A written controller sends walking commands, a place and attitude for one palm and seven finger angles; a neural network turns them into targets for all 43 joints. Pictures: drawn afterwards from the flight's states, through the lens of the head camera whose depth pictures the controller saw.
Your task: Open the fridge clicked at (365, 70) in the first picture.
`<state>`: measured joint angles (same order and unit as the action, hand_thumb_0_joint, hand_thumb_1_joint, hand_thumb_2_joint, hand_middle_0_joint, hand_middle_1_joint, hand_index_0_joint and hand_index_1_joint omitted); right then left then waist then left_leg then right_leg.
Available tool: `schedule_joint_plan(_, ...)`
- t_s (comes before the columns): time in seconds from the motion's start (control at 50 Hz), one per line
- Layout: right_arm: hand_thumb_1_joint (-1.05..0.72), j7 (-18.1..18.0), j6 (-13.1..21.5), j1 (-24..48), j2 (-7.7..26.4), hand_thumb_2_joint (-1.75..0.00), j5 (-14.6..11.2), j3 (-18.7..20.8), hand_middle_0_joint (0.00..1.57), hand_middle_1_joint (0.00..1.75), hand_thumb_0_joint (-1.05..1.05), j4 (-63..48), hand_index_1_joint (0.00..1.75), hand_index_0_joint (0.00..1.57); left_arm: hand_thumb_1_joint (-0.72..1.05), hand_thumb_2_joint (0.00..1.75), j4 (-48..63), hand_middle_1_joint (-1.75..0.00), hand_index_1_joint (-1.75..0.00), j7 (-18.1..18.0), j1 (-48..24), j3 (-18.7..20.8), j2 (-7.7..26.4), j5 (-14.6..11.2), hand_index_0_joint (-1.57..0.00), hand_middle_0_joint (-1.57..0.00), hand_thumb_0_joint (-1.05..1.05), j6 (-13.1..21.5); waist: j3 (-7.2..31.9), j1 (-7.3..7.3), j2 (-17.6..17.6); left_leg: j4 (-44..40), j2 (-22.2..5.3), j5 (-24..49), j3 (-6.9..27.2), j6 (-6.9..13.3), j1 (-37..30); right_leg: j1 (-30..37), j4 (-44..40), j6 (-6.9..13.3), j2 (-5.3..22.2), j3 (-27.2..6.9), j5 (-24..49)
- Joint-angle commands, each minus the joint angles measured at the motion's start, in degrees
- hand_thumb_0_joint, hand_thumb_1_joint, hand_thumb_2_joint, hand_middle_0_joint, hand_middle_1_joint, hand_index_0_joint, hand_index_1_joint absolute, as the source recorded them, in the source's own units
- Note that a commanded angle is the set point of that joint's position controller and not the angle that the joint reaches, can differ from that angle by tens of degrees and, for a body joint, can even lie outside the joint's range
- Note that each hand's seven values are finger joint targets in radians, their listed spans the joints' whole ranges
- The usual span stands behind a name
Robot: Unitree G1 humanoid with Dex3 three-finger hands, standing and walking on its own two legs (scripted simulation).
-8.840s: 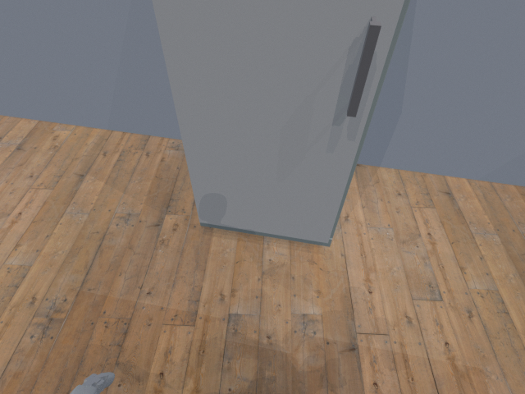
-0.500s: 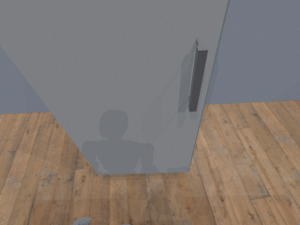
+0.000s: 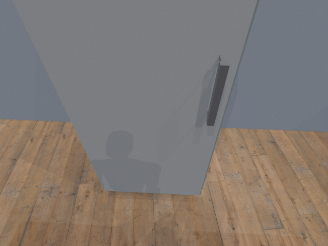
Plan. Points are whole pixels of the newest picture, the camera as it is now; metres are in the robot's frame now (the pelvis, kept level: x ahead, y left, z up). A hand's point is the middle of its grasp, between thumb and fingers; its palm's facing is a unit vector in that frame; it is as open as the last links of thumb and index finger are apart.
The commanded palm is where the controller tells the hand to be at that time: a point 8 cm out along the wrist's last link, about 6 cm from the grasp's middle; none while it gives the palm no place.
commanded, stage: come to a stop and stand still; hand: right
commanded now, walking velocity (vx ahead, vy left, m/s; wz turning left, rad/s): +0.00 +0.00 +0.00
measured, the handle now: (215, 93) +0.53 -0.12 +0.11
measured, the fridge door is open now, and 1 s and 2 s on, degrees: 0 0 0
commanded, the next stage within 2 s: look again from close up in 0.46 s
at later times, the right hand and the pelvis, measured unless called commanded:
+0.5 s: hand out of the picture -0.09 -0.12 -0.18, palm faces +0.07 +0.99 -0.13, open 7.4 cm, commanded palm none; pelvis -0.02 +0.02 +0.00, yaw +0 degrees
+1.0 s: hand out of the picture +0.03 -0.19 -0.18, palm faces +0.01 +0.97 -0.22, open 7.4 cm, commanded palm none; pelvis +0.01 -0.01 -0.01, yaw +1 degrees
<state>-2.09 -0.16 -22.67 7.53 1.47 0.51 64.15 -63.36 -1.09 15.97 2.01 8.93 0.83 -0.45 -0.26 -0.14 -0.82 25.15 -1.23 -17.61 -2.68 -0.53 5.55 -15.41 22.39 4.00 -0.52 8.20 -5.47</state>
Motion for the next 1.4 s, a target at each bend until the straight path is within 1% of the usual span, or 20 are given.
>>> schedule_joint_plan(0.0, -0.9, -0.3, 0.3, -4.7, 3.8, -0.9, -0.3, 0.2, 0.2, 0.3, 0.0, -0.8, 0.3, 0.2, 0.9, 0.9, 0.6, -0.3, -0.3, -0.1, 2.4, -0.1, 3.8, 0.0, -0.2, -0.2, 0.0, 0.1, -9.2, 0.06, 2.6, -8.6, -4.5, -7.7, 4.5, 2.2, 13.7, 2.1, -8.8, -2.6, 7.3, -11.7, -17.4)
schedule_joint_plan(0.12, -0.9, -0.3, 0.2, -7.2, 3.4, -0.9, -0.3, 0.4, 0.2, 0.3, 0.0, -0.1, 0.3, 0.2, 0.9, 0.9, -0.3, -0.3, -0.3, -0.2, 5.0, -0.1, 3.2, 0.2, -0.2, -0.2, 0.0, -0.2, -7.6, 0.53, 2.6, -8.0, -3.9, -10.6, 3.8, 2.6, 13.5, 0.9, -9.3, -3.1, 6.7, -11.7, -19.4)
schedule_joint_plan(0.26, -0.9, -0.4, 0.9, -7.1, 2.2, -0.9, -0.5, 0.3, 0.2, 0.3, 0.0, -0.4, 0.3, 0.2, 0.9, 0.9, -1.2, -0.3, -0.3, -0.3, 7.4, -0.3, 1.2, 0.1, -0.2, -0.2, 0.0, 0.2, -5.5, 0.02, -0.4, -8.3, -4.4, -9.1, 5.0, 2.9, 14.1, 2.5, -5.6, -3.2, 6.3, -10.7, -13.8)
schedule_joint_plan(0.4, -0.9, -0.5, 0.6, -7.8, 1.2, -0.9, -0.4, 0.2, 0.2, 0.3, 0.0, 0.2, 0.3, 0.2, 0.9, 0.9, -1.5, -0.3, -0.3, -0.5, 8.0, -0.1, 0.2, 0.1, -0.2, -0.2, 0.0, -0.2, -8.8, -0.2, 0.7, -8.7, -3.9, -13.5, 5.3, 2.9, 18.3, 1.0, -5.2, -3.2, 6.5, -11.3, -16.6)
schedule_joint_plan(0.48, -0.9, -0.6, 0.9, -8.8, 0.8, -0.9, -0.4, 0.1, 0.2, 0.3, 0.0, 0.4, 0.3, 0.2, 0.9, 0.9, -1.1, -0.3, -0.3, -0.6, 7.8, -0.2, -0.1, 0.1, -0.2, -0.2, 0.0, 0.0, -8.1, 0.03, 1.1, -8.0, -3.7, -10.9, 5.6, 2.9, 17.2, 0.7, -5.3, -3.0, 6.7, -11.6, -16.0)
schedule_joint_plan(0.5, -0.9, -1.9, 2.1, -8.7, 3.5, -0.9, 1.0, -0.9, 0.2, 0.3, 0.0, -0.3, 0.3, 0.2, 0.9, 0.9, 4.3, -0.3, -0.3, 0.4, -0.2, -0.7, 3.5, 0.5, -0.2, -0.2, 0.0, 0.4, -13.9, 2.12, 0.9, -10.8, -5.0, -2.6, 10.0, 4.4, 17.7, -6.6, 7.8, -5.3, 3.5, -7.4, -12.7)
schedule_joint_plan(0.52, -0.9, -1.6, 2.5, -4.3, 6.3, -0.9, 0.4, -0.2, 0.2, 0.3, 0.0, -3.7, 0.3, 0.2, 0.9, 0.9, 5.8, -0.3, -0.3, 1.1, 3.3, -0.2, 0.6, 0.3, -0.2, -0.2, 0.0, 0.0, -8.7, -2.61, -1.0, -14.3, -9.7, -18.9, 13.2, 5.8, 24.1, -2.2, 14.2, -4.7, 3.3, -6.3, -13.9)
schedule_joint_plan(0.54, -0.9, -1.5, 3.0, -0.3, 6.4, -0.9, 0.4, 0.3, 0.2, 0.3, 0.0, -5.1, 0.3, 0.2, 0.9, 0.9, 4.7, -0.3, -0.3, 1.2, 5.9, -0.4, 0.2, 0.9, -0.2, -0.2, 0.0, 0.0, -6.8, -4.25, 3.2, -13.3, -11.1, -15.0, 12.2, 7.1, 23.4, -0.3, 15.5, -4.2, 3.4, -6.7, -10.7)
schedule_joint_plan(0.56, -0.9, -1.4, 3.2, 0.7, 6.6, -0.9, -0.1, 0.3, 0.2, 0.3, 0.0, -5.4, 0.3, 0.2, 0.9, 0.9, 4.5, -0.3, -0.3, 1.1, 7.6, -0.7, -0.1, 0.6, -0.2, -0.2, 0.0, 0.0, -4.7, -4.49, 2.0, -10.9, -9.1, -13.9, 9.6, 6.8, 21.5, 1.4, 14.5, -3.6, 3.5, -6.8, -10.0)
schedule_joint_plan(0.6, -0.9, -1.4, 3.5, -0.8, 5.0, -0.9, -0.4, 0.4, 0.2, 0.3, 0.0, -5.1, 0.3, 0.2, 0.9, 0.9, 4.9, -0.3, -0.3, 0.9, 8.6, -1.0, 0.4, 0.3, -0.2, -0.2, 0.0, 1.1, -0.8, -3.57, -0.7, -5.5, -6.5, -7.0, 7.2, 6.3, 16.8, 2.1, 10.0, -2.9, 3.9, -7.8, -7.3)
schedule_joint_plan(0.64, -0.9, -1.5, 3.1, -1.9, 3.8, -0.9, -0.3, 0.3, 0.2, 0.3, 0.0, -5.3, 0.3, 0.2, 0.9, 0.9, 5.9, -0.3, -0.3, 0.6, 8.5, -0.9, 2.4, 0.4, -0.2, -0.2, 0.0, 1.9, -0.8, -2.28, 1.3, -0.6, -3.8, -3.4, 4.5, 5.4, 12.8, 0.1, 5.7, -1.7, 5.9, -10.4, -5.7)
schedule_joint_plan(0.7, -0.9, -1.3, 1.6, -4.8, 3.0, -0.9, -0.2, 0.6, 0.2, 0.3, 0.0, -5.0, 0.3, 0.2, 0.9, 0.9, 6.6, -0.3, -0.3, 0.1, 5.0, -0.6, 4.7, 0.4, -0.2, -0.2, 0.0, 1.4, -5.8, 0.03, 6.3, 2.6, -0.8, -7.3, 2.3, 4.2, 11.7, -6.8, -2.4, 0.3, 8.8, -16.7, -19.7)
schedule_joint_plan(0.72, -0.9, -1.2, 1.3, -5.6, 3.1, -0.9, -0.1, 0.5, 0.2, 0.3, 0.0, -4.9, 0.3, 0.2, 0.9, 0.9, 7.0, -0.3, -0.3, 0.0, 4.0, -0.3, 5.2, 0.4, -0.2, -0.2, 0.0, 1.1, -7.0, 0.67, 5.3, 3.1, -0.4, -7.0, 1.8, 4.0, 10.9, -9.1, -5.0, 0.6, 9.0, -17.9, -24.7)
schedule_joint_plan(0.76, -0.9, -1.0, 1.5, -6.0, 3.6, -0.9, 0.0, 0.7, 0.2, 0.3, 0.0, -5.2, 0.3, 0.2, 0.9, 0.9, 7.5, -0.3, -0.3, 0.0, 3.0, -0.2, 5.9, 0.4, -0.2, -0.2, 0.0, 1.5, -5.7, 1.33, 3.3, 2.8, -0.9, -3.6, 2.2, 4.2, 8.7, -8.7, -5.4, 0.8, 9.0, -17.7, -21.8)
schedule_joint_plan(0.82, -0.9, -1.0, 1.5, -4.4, 4.8, -0.9, -0.1, 0.7, 0.2, 0.3, 0.0, -6.2, 0.3, 0.2, 0.9, 0.9, 7.2, -0.3, -0.3, 0.1, 2.7, -0.1, 6.5, 0.3, -0.2, -0.2, 0.0, 1.6, -4.6, 0.84, 0.2, 0.7, -2.0, -2.7, 3.4, 4.2, 9.7, -5.1, -4.5, 0.2, 8.2, -15.6, -18.6)
schedule_joint_plan(0.96, -0.9, -0.8, 1.9, -1.2, 8.7, -0.9, -0.1, 1.2, 0.2, 0.3, 0.0, -8.2, 0.3, 0.2, 0.9, 0.9, 7.2, -0.3, -0.3, 0.1, 1.1, 0.1, 9.1, 0.1, -0.2, -0.2, 0.0, 2.6, 0.1, 0.43, 1.2, -0.7, -3.2, 3.2, 4.1, 3.6, 8.1, 1.8, -1.9, 0.3, 8.5, -13.3, -5.3)
schedule_joint_plan(1.04, -0.9, -0.6, 1.9, 0.2, 10.2, -0.9, 0.0, 1.0, 0.2, 0.3, 0.0, -8.5, 0.3, 0.2, 0.9, 0.9, 7.1, -0.3, -0.3, 0.2, -0.4, 0.1, 9.8, 0.0, -0.2, -0.2, 0.0, 2.5, -0.6, 0.16, 0.3, -2.2, -3.8, 4.7, 5.1, 3.5, 8.2, 2.6, -0.6, 0.0, 8.1, -12.1, -3.2)
schedule_joint_plan(1.18, -0.9, -0.3, 1.8, 1.7, 12.1, -0.9, -0.1, 0.9, 0.2, 0.3, 0.0, -8.3, 0.3, 0.2, 0.9, 0.9, 6.9, -0.3, -0.3, 0.3, -3.1, 0.0, 11.6, -0.1, -0.2, -0.2, 0.0, 2.5, -0.6, -0.02, 0.8, -3.5, -4.4, 5.2, 6.3, 3.3, 8.6, 4.4, -0.2, -0.3, 8.1, -11.4, -1.6)
schedule_joint_plan(1.32, -0.9, 0.1, 1.5, 2.4, 13.1, -0.9, -0.1, 0.6, 0.2, 0.3, 0.0, -7.5, 0.3, 0.2, 0.9, 0.9, 6.4, -0.3, -0.3, 0.5, -5.0, 0.0, 13.0, -0.1, -0.2, -0.2, 0.0, 2.1, -2.0, 0.08, 1.6, -4.6, -4.4, 1.4, 6.4, 3.4, 9.4, 3.8, -3.0, -0.7, 8.5, -12.2, -8.5)
schedule_joint_plan(1.38, -0.9, 0.1, 1.6, 2.6, 13.5, -0.9, -0.2, 0.7, 0.2, 0.3, 0.0, -7.1, 0.3, 0.2, 0.9, 0.9, 5.9, -0.3, -0.3, 0.5, -5.4, 0.0, 13.3, -0.2, -0.2, -0.2, 0.0, 2.3, -0.8, 0.14, 1.8, -4.7, -4.6, 2.6, 6.3, 3.3, 8.8, 5.0, -2.8, -0.6, 8.7, -12.1, -6.5)
